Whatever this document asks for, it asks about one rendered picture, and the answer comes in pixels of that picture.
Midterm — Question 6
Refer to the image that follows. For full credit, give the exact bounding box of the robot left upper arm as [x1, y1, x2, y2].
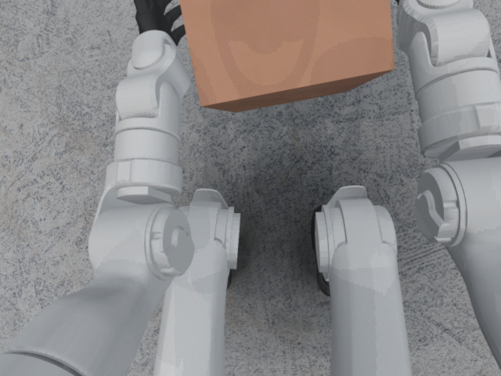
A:
[0, 203, 195, 376]

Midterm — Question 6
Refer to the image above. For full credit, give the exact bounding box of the carton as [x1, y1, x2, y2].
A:
[179, 0, 395, 113]

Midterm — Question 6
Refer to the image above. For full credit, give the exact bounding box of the robot right upper arm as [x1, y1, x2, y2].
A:
[413, 157, 501, 370]

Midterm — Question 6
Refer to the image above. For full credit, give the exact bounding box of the left robot hand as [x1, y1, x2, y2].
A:
[134, 0, 186, 46]

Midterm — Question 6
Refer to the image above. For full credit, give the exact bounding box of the right robot foot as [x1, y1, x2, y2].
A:
[311, 205, 330, 296]

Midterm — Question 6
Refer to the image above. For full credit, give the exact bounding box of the robot left forearm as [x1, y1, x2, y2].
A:
[88, 30, 190, 259]

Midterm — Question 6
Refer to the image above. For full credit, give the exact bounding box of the robot right forearm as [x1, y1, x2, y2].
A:
[396, 0, 501, 163]

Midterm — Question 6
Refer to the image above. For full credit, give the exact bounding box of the left robot thigh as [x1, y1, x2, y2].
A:
[153, 201, 240, 376]

